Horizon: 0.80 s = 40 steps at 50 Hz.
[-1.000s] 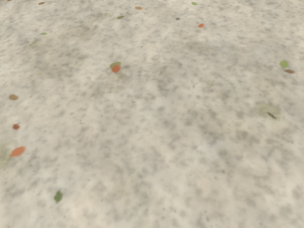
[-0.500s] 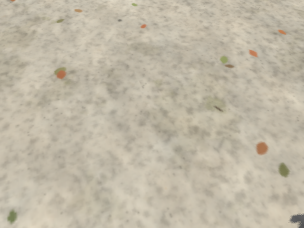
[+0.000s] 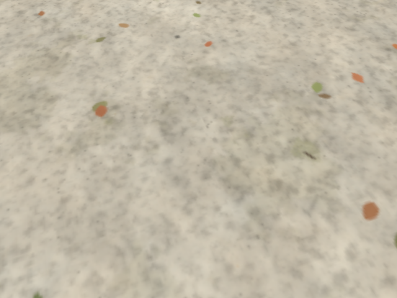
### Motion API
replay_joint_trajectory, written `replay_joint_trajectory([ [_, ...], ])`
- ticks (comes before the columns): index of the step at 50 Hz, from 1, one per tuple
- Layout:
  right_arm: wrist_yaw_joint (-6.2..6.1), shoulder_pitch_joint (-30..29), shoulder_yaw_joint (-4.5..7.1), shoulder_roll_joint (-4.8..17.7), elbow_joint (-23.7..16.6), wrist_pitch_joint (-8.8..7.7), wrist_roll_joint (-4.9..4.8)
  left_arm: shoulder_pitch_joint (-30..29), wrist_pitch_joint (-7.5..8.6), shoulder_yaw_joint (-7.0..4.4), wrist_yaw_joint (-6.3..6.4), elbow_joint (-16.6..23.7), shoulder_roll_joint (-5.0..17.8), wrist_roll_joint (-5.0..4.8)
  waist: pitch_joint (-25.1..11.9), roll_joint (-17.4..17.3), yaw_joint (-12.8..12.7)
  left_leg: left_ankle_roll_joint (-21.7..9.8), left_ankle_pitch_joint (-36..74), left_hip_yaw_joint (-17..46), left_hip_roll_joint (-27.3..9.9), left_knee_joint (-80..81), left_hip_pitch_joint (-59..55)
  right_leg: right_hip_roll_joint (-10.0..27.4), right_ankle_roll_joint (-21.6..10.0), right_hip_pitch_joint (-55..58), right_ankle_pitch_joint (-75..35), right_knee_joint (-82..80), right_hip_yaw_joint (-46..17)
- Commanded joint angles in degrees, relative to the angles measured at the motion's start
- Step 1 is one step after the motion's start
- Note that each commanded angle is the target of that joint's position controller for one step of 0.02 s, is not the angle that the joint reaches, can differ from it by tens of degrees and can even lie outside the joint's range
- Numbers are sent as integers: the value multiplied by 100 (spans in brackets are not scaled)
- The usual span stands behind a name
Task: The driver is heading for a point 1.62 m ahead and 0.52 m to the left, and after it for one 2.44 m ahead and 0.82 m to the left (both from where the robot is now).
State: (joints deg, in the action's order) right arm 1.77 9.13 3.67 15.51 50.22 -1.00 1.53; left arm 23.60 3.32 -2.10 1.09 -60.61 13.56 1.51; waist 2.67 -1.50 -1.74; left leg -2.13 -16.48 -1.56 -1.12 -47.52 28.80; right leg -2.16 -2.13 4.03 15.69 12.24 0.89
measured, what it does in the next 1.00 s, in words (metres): walks ahead, turning left: left foot, then right foot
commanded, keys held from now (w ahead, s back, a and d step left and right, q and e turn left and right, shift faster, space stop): q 0.62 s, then no key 0.38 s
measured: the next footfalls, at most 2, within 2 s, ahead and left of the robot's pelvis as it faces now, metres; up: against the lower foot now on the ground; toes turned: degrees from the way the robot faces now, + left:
left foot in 0.14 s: +0.19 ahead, +0.11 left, +0.00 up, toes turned +6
right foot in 0.70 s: +0.19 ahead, -0.07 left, +0.00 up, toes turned +28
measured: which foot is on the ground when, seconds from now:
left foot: up 0.00-0.12, down 0.14-0.70, up 0.72-1.00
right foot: down 0.00-0.14, up 0.16-0.68, down 0.70-1.00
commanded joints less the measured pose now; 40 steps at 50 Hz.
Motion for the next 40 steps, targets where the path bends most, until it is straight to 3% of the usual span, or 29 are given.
replay_joint_trajectory([
  [1,31,-561,-56,67,-465,-24,-29,-263,81,-60,34,255,670,-20,302,866,56,-19,560,-298,61,567,-194,1268,-621,-679,-4036,205,7],
  [4,-3,-229,-1,275,-416,7,-29,-327,41,-102,85,273,859,-54,45,907,187,-239,676,-464,288,1022,-915,1319,-477,-699,-5021,1062,166],
  [6,-35,798,105,456,-88,-61,38,-476,2,-134,110,340,933,-96,-413,617,637,-460,1081,-472,523,1677,-1987,1138,-294,-943,-4745,2645,344],
  [7,-72,1262,224,845,-10,-119,96,-406,12,-134,104,443,915,-84,-727,91,831,-699,2220,366,-95,2030,-2815,818,-63,-1715,-3005,4069,545],
  [8,-98,1191,342,1535,-180,-133,76,21,-19,-18,69,697,276,-118,-1328,-1184,385,-1602,4719,2919,-1928,2136,-3766,-208,183,-3144,1875,6204,634],
  [9,-63,1212,389,1559,-169,-51,-277,82,-115,-90,48,686,635,6,-1937,-825,441,-2075,3972,3661,-2122,2672,-3450,-106,122,-3067,1949,6658,-348],
  [10,-94,708,320,1223,-275,12,-262,-234,-167,-121,30,730,698,5,-1134,-423,300,-1994,2756,3131,-1904,2804,-2788,135,104,-3368,1582,6739,-365],
  [11,-126,376,209,825,-340,58,-196,-584,-164,-107,27,805,641,20,-451,-74,267,-1751,2260,2653,-1555,3021,-2059,315,110,-3479,1229,6339,-356],
  [12,-160,187,157,661,-382,93,-130,-739,-180,-118,32,861,631,27,-242,-21,170,-1509,2029,2335,-1222,3158,-1702,434,126,-3383,980,5915,-382],
  [14,-193,150,140,606,-378,114,-70,-585,-311,-109,19,864,569,65,-392,-190,27,-1310,2255,1884,-857,3193,-1303,406,197,-2884,754,5359,-316],
  [16,-173,248,177,714,-382,91,-57,-613,-402,-106,36,933,498,41,-607,-174,26,-1268,2235,1852,-766,3154,-1319,307,278,-2806,733,4965,-284],
  [21,-187,329,249,853,-486,219,-53,-1342,-541,-148,69,1283,593,17,-489,-375,267,-1127,-113,2434,-662,3485,-1319,249,439,-3192,507,4173,-399],
  [24,-198,415,287,899,-521,266,-38,-1596,-526,-156,78,1437,616,-17,-431,-354,358,-1060,-360,2752,-651,3479,-1447,185,464,-3271,492,3845,-478],
  [28,-188,439,324,927,-559,293,-14,-1686,-453,-133,117,1586,628,-86,-489,-416,400,-1015,101,3051,-591,3302,-1656,15,383,-3028,670,3311,-543],
  [31,-150,356,345,944,-582,320,-20,-1463,-379,-114,158,1646,666,-162,-560,-528,319,-929,742,3301,-537,3165,-1725,-157,242,-2524,824,2595,-569],
  [33,-140,173,328,885,-606,349,-66,-979,-327,-101,191,1563,657,-185,-634,-534,91,-697,852,3165,-372,2995,-1542,-197,93,-1763,426,1526,-460],
  [34,-157,136,299,817,-620,353,-115,-766,-295,-116,220,1531,714,-148,-619,-433,-21,-441,451,2979,-148,2831,-1220,-62,0,-1203,-17,673,-521],
  [35,-177,355,217,537,-648,336,-155,-936,-283,-194,267,1618,1101,-57,-614,370,196,-116,-657,2450,336,2110,-736,843,-246,-851,340,-21,-1510],
  [36,-211,355,200,465,-746,298,-211,-1377,-304,-264,257,1857,1551,38,-407,1360,269,109,-1188,1139,1271,899,179,2176,-846,-913,162,-395,-3096],
  [37,-245,370,291,869,-615,276,9,-1470,-313,-239,206,1837,1359,87,-310,830,281,170,-1456,1028,1005,-323,-59,2356,-1251,-1542,-1022,-25,-2925],
  [38,-228,504,296,833,-537,267,4,-1589,-291,-135,166,1873,998,9,-335,563,444,184,-1254,1117,909,-796,-291,2095,-1254,-1689,-1775,177,-2481],
  [39,-210,621,277,752,-436,286,-6,-1758,-270,-83,131,1872,797,-34,-261,467,552,231,-947,1099,863,-1099,-346,1700,-1059,-1681,-2201,323,-1894],
  [40,-194,675,259,703,-386,320,9,-1776,-252,-70,124,1882,786,-44,-330,691,554,279,-794,1050,882,-1310,-285,1431,-913,-1471,-2537,441,-1548],
])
